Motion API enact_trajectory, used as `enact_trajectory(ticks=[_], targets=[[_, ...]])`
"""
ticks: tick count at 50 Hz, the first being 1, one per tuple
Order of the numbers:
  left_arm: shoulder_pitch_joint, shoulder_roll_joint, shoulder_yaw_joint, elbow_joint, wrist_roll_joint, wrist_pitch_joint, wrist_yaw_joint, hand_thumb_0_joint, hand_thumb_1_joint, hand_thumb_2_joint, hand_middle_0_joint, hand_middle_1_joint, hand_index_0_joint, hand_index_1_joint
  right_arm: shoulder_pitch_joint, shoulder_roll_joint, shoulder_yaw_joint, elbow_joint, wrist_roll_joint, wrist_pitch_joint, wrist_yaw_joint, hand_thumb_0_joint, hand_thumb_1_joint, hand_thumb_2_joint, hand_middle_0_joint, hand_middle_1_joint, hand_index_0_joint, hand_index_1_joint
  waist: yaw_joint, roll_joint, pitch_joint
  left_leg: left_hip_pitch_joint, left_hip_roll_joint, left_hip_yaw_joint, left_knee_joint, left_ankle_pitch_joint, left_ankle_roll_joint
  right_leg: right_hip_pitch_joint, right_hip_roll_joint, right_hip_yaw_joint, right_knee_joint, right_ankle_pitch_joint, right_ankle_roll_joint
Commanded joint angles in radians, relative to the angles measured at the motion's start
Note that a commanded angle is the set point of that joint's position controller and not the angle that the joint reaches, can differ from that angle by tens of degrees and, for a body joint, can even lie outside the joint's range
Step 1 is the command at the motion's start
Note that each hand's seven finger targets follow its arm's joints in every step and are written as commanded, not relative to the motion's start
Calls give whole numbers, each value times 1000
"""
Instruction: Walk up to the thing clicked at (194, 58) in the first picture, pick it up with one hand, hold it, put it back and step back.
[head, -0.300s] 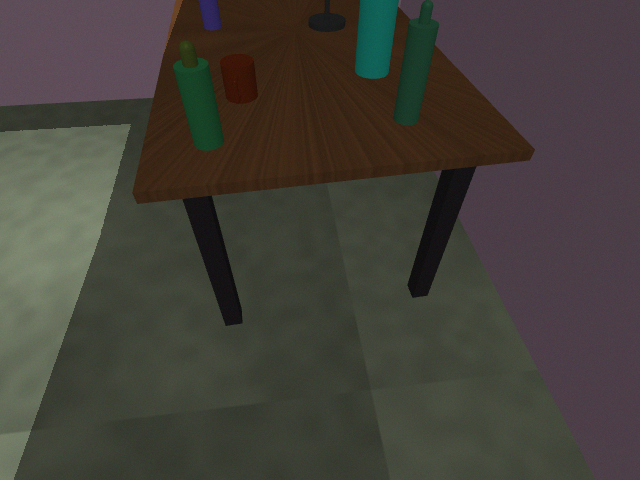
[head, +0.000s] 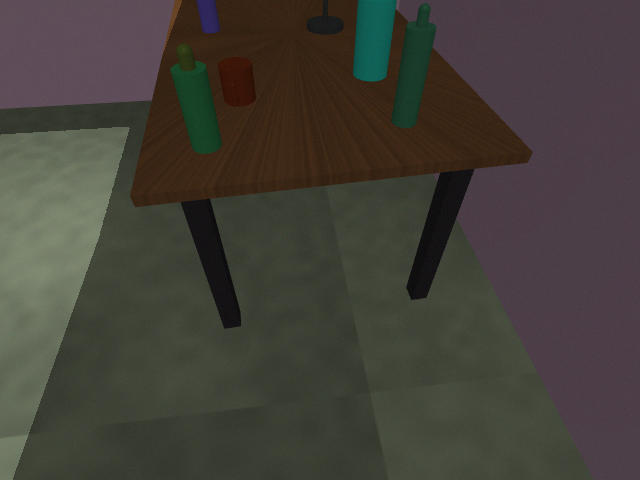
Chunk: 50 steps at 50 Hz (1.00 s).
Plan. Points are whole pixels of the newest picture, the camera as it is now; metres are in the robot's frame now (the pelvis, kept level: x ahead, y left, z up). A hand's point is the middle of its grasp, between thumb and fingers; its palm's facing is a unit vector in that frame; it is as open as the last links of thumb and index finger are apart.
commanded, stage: stand
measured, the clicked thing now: (196, 99) +0.85 +0.29 +0.06
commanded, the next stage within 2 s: walk up in 0.82 s
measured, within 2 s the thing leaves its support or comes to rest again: neither
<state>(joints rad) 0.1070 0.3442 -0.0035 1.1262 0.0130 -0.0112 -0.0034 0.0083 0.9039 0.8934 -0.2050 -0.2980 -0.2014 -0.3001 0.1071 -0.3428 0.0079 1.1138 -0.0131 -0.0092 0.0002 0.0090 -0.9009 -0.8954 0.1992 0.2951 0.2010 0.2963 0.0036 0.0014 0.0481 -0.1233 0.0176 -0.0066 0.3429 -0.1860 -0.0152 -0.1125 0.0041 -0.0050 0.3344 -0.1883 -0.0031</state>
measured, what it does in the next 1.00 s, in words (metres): lifts its left foot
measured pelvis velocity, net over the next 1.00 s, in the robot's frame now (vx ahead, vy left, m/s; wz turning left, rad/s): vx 0.00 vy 0.03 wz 0.09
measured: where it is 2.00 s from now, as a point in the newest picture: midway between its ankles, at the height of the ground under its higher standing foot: outside the picture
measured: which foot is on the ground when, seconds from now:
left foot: down 0.00-0.84, up 0.86-1.00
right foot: down 0.00-1.00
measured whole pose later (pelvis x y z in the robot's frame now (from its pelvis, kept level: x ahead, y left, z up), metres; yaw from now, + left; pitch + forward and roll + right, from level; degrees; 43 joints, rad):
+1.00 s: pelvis +0.00 +0.03 -0.01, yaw +5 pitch -2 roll -2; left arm 0.20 0.37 0.07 1.02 0.04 -0.05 0.04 0.01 0.90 0.89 -0.21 -0.30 -0.21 -0.30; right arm 0.20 -0.44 -0.09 0.96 -0.08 0.09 0.09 0.01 -0.90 -0.90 0.20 0.30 0.20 0.30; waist 0.00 0.06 0.07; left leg -0.43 0.05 -0.06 0.92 -0.39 0.00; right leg -0.11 -0.04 -0.08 0.38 -0.24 0.01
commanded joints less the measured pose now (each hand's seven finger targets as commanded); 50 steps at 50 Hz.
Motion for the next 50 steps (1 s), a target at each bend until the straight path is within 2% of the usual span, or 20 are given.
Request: enact_trajectory(ticks=[1,16,40,41,42,43,44,45,46,47,48,50], targets=[[-34,213,38,-65,-4,-24,12,0,900,900,-200,-300,-200,-300,-33,-211,-44,-58,3,-24,-10,0,-900,-900,200,300,200,300,-3,6,-76,21,109,-84,-45,118,41,0,-133,103,-52,136,-26],[-36,212,40,-62,-5,-26,14,0,900,900,-200,-300,-200,-300,-24,-207,-42,-56,4,-24,-10,0,-900,-900,200,300,200,300,-3,-5,-78,27,110,-81,-44,154,42,23,-139,102,-56,181,-25],[-22,219,41,-62,-3,-25,13,0,900,900,-200,-300,-200,-300,-23,-213,-45,-57,4,-21,-10,0,-900,-900,200,300,200,300,-5,-2,-57,30,109,-87,-60,116,38,-1,-131,99,-73,122,-23],[139,379,127,-60,-12,-44,41,0,900,900,-200,-300,-200,-300,-35,-304,-106,-151,-45,21,31,0,-900,-900,200,300,200,300,62,71,-59,-219,10,-58,158,-5,74,206,-155,118,0,-22,-60],[226,428,153,-48,3,-48,60,0,900,900,-200,-300,-200,-300,-76,-248,-101,-196,-52,41,49,0,-900,-900,200,300,200,300,99,-62,-40,-412,-23,2,390,-247,49,260,-337,288,-111,-111,-152],[191,425,163,-82,17,-52,69,0,900,900,-200,-300,-200,-300,-49,-249,-106,-213,-68,59,56,0,-900,-900,200,300,200,300,78,-19,-9,-463,29,-89,545,-308,34,178,-462,378,-147,-134,-210],[151,412,164,-121,19,-54,75,0,900,900,-200,-300,-200,-300,-35,-263,-114,-228,-70,66,65,0,-900,-900,200,300,200,300,67,4,12,-467,53,-116,614,-314,34,89,-490,381,-148,-164,-247],[105,391,161,-153,22,-57,76,0,900,900,-200,-300,-200,-300,-6,-260,-123,-240,-69,69,76,0,-900,-900,200,300,200,300,40,-9,31,-476,81,-132,652,-290,37,33,-483,347,-153,-187,-257],[45,372,157,-179,23,-60,76,0,900,900,-200,-300,-200,-300,33,-264,-136,-241,-69,74,87,0,-900,-900,200,300,200,300,2,-23,47,-464,106,-154,678,-266,28,-14,-456,291,-157,-209,-246],[-2,358,157,-201,26,-65,76,0,900,900,-200,-300,-200,-300,82,-268,-143,-242,-59,78,102,0,-900,-900,200,300,200,300,-34,-50,41,-452,127,-162,669,-226,18,1,-408,218,-143,-170,-227],[11,355,155,-207,27,-68,73,0,900,900,-200,-300,-200,-300,96,-254,-146,-248,-57,81,110,0,-900,-900,200,300,200,300,-31,-63,32,-430,118,-144,630,-199,6,0,-375,157,-123,-119,-210],[85,357,158,-214,28,-73,71,0,900,900,-200,-300,-200,-300,43,-247,-149,-285,-58,78,118,0,-900,-900,200,300,200,300,21,-92,37,-430,118,-102,550,-191,-6,20,-355,99,-77,12,-207]])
